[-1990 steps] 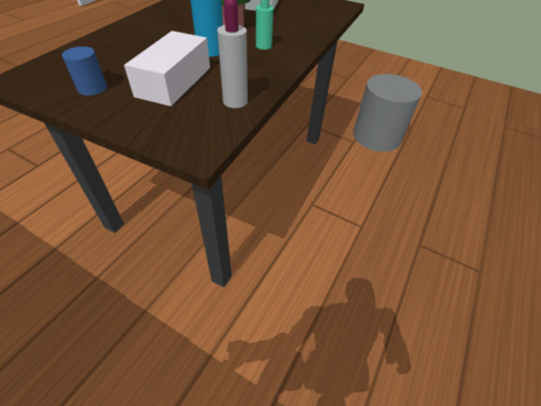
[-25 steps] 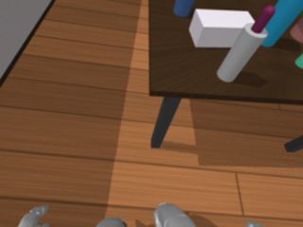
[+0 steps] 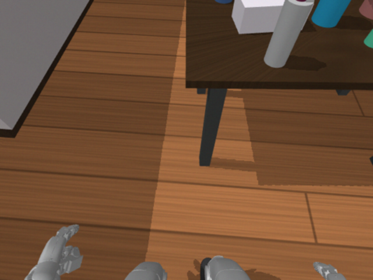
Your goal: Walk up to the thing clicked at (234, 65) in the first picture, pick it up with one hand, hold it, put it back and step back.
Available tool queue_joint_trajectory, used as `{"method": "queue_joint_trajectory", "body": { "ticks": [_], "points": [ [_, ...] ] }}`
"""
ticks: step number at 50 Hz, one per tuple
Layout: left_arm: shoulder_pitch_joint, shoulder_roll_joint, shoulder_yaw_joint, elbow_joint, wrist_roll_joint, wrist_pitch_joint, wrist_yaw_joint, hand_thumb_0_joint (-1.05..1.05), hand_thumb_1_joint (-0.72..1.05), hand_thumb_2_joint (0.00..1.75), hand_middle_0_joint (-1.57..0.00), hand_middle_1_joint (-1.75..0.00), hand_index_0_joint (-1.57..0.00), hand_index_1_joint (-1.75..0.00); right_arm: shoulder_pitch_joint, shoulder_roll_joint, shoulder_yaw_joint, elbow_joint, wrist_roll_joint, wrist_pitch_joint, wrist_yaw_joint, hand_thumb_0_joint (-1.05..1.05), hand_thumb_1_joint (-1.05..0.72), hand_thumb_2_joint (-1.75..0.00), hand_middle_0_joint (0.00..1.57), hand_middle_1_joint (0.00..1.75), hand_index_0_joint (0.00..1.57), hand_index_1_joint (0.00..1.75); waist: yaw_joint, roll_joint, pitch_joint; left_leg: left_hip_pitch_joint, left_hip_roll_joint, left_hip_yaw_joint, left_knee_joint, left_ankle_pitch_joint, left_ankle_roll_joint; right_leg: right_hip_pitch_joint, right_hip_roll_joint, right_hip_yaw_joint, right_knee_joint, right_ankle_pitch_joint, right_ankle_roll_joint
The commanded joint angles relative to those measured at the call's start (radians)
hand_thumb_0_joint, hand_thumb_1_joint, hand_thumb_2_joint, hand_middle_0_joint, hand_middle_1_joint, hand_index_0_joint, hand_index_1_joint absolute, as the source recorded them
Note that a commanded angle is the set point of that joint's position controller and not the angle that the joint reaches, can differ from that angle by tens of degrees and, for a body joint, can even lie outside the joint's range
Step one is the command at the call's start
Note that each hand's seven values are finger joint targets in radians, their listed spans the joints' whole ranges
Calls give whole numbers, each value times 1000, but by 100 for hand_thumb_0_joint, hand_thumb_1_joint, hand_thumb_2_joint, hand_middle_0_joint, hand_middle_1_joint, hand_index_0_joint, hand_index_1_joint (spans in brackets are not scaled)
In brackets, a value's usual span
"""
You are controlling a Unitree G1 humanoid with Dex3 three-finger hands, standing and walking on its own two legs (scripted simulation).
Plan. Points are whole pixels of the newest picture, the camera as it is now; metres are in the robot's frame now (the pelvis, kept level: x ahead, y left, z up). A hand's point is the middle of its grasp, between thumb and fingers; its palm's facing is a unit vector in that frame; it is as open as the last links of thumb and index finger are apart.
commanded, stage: step back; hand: right
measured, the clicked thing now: (290, 21) +0.74 -0.27 +0.11
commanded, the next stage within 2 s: none
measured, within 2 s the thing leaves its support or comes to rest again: neither
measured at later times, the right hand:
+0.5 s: hand out of the picture -0.03 -0.31 -0.14, palm faces +0.00 +0.90 -0.44, open 7.4 cm
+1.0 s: hand out of the picture -0.24 -0.33 -0.14, palm faces -0.11 +0.90 -0.41, open 7.4 cm
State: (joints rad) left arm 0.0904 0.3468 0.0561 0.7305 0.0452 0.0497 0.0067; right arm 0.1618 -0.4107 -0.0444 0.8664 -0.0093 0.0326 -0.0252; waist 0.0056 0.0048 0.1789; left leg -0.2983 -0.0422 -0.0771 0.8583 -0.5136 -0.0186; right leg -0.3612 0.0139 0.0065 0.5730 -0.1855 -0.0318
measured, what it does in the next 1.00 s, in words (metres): walks backwards: left foot, then right foot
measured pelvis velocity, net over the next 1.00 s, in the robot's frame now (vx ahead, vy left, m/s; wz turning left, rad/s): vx -0.32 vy -0.07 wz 0.05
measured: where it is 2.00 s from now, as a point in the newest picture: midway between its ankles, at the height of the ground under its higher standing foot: outside the picture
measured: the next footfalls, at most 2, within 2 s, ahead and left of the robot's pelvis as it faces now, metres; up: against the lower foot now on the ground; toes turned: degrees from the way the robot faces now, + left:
left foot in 0.06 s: -0.01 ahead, +0.12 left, +0.00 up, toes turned -1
right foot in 0.48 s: -0.16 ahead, -0.16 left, +0.00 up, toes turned -1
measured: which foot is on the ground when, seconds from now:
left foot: up 0.00-0.04, down 0.06-0.52, up 0.54-0.84, down 0.86-1.00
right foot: down 0.00-0.08, up 0.10-0.46, down 0.48-0.88, up 0.90-1.00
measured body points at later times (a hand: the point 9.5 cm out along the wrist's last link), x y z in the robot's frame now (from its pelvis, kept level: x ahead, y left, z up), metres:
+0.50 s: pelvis -0.17 -0.03 -0.01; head -0.10 -0.03 +0.43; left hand -0.08 +0.29 -0.14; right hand -0.03 -0.36 -0.11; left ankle -0.05 +0.12 -0.73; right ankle -0.20 -0.16 -0.73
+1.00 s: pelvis -0.32 -0.07 +0.00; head -0.28 -0.05 +0.44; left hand -0.21 +0.24 -0.12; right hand -0.23 -0.37 -0.11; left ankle -0.30 +0.05 -0.73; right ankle -0.31 -0.19 -0.66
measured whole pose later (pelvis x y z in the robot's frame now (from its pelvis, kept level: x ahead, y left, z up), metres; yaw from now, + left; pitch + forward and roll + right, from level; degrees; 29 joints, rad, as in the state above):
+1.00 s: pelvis -0.32 -0.07 +0.00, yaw +3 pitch -3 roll -1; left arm 0.12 0.37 0.06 0.80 0.02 0.09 0.01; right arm 0.20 -0.35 -0.03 0.87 -0.05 0.03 -0.01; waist 0.00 -0.03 0.16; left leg -0.28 0.00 -0.03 0.63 -0.30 0.02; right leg -0.49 0.08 0.08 1.14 -0.52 -0.01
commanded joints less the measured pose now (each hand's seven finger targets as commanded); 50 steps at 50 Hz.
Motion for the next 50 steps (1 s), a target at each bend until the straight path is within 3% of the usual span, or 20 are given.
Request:
{"method": "queue_joint_trajectory", "body": {
  "ticks": [1,3,4,5,6,10,17,23,24,25,26,27,31,39,42,44,45,46,48,50],
  "points": [
    [8,257,78,-77,-9,6,6,0,90,90,-20,-30,-20,-30,127,-154,-60,-34,-11,-29,-11,0,-90,-90,20,30,20,30,-6,-198,-283,44,11,78,-337,171,18,259,-195,216,-29,222,-135],
    [18,228,66,-79,-15,17,-1,0,90,90,-20,-30,-20,-30,138,-196,-79,-30,-26,-34,-8,0,-90,-90,20,30,20,30,-19,-61,-256,135,99,-54,-481,274,71,78,-125,177,43,-7,-51],
    [20,193,61,-89,-20,15,-3,0,90,90,-20,-30,-20,-30,99,-285,-99,-46,-42,-36,-7,0,-90,-90,20,30,20,30,-15,174,-240,185,331,-366,-547,362,163,-133,24,88,237,-282,1],
    [-40,231,88,-89,-10,13,9,0,90,90,-20,-30,-20,-30,44,-360,-112,-69,-38,-32,0,0,-90,-90,20,30,20,30,-47,208,-188,-20,475,-473,-582,390,299,-100,89,117,477,-447,30],
    [-59,249,96,-78,0,15,15,0,90,90,-20,-30,-20,-30,-15,-360,-115,-87,-38,-40,-6,0,-90,-90,20,30,20,30,-44,203,-134,-145,513,-515,-608,380,340,-60,81,202,643,-452,29],
    [87,218,98,-12,-28,20,-1,0,90,90,-20,-30,-20,-30,-73,-212,-69,-97,-38,-54,-16,0,-90,-90,20,30,20,30,56,100,-133,33,259,-130,-475,640,190,-156,129,226,753,-270,24],
    [64,206,76,-16,-16,4,-3,0,90,90,-20,-30,-20,-30,58,-224,-83,-97,-21,-38,-17,0,-90,-90,20,30,20,30,-43,173,-237,302,281,-117,-388,694,255,-127,57,132,385,-334,91],
    [254,215,81,99,-14,0,-18,0,90,90,-20,-30,-20,-30,-52,-278,-90,-138,-22,-5,-4,0,-90,-90,20,30,20,30,36,222,-284,31,282,-100,-360,433,187,224,13,-18,-79,-135,22],
    [282,232,87,108,-7,-4,-16,0,90,90,-20,-30,-20,-30,-66,-250,-78,-143,-16,-2,-2,0,-90,-90,20,30,20,30,54,169,-281,-21,246,-84,-299,357,145,245,-4,29,-133,-111,3],
    [260,299,106,93,9,-8,-17,0,90,90,-20,-30,-20,-30,-69,-195,-66,-154,-8,-1,-2,0,-90,-90,20,30,20,30,53,-20,-230,-185,121,-54,-147,196,83,227,-145,291,-202,-192,-43],
    [151,404,128,43,7,-5,-22,0,90,90,-20,-30,-20,-30,-88,-151,-60,-172,-3,-3,-17,0,-90,-90,20,30,20,30,59,-267,-164,-253,-50,37,69,-73,20,50,-333,481,-289,-214,-165],
    [65,442,131,9,11,-8,-15,0,90,90,-20,-30,-20,-30,-83,-201,-82,-151,-5,1,-31,0,-90,-90,20,30,20,30,62,-319,-101,-175,-10,-46,275,-123,9,-166,-442,603,-352,-242,-268],
    [-42,261,91,-18,1,-16,2,0,90,90,-20,-30,-20,-30,35,-170,-53,-76,9,-10,-21,0,-90,-90,20,30,20,30,-30,-153,-103,-182,-72,-63,344,66,17,-18,-188,161,-147,165,-118],
    [96,252,89,-40,0,2,25,0,90,90,-20,-30,-20,-30,55,-137,-41,-90,-16,-38,-23,0,-90,-90,20,30,20,30,56,-219,-255,-156,10,61,-163,19,5,370,-263,202,20,484,-167],
    [42,259,68,-52,-16,17,14,0,90,90,-20,-30,-20,-30,159,-158,-60,-34,-19,-31,-18,0,-90,-90,20,30,20,30,-3,-147,-276,70,13,83,-440,310,41,195,-224,176,80,249,-91],
    [73,186,47,-56,-24,12,7,0,90,90,-20,-30,-20,-30,91,-290,-89,-59,-40,-27,-11,0,-90,-90,20,30,20,30,25,210,-254,196,348,-365,-507,559,197,-146,7,13,347,-302,10],
    [-13,231,71,-64,-23,14,22,0,90,90,-20,-30,-20,-30,58,-359,-98,-82,-37,-24,-4,0,-90,-90,20,30,20,30,-35,243,-238,5,484,-466,-526,592,334,-74,31,66,543,-491,27],
    [-25,262,79,-52,-14,20,25,0,90,90,-20,-30,-20,-30,-1,-338,-100,-90,-38,-30,-13,0,-90,-90,20,30,20,30,-22,205,-193,-100,496,-468,-541,559,350,-24,12,142,660,-470,25],
    [32,235,75,-2,-30,22,11,0,90,90,-20,-30,-20,-30,-70,-240,-65,-104,-44,-33,-18,0,-90,-90,20,30,20,30,33,99,-177,-71,330,-195,-471,682,278,-38,69,174,751,-366,26],
    [103,231,76,31,-31,15,4,0,90,90,-20,-30,-20,-30,-83,-208,-57,-105,-34,-35,-15,0,-90,-90,20,30,20,30,59,98,-175,-61,263,-95,-457,533,221,-38,79,133,692,-294,20]
  ]
}}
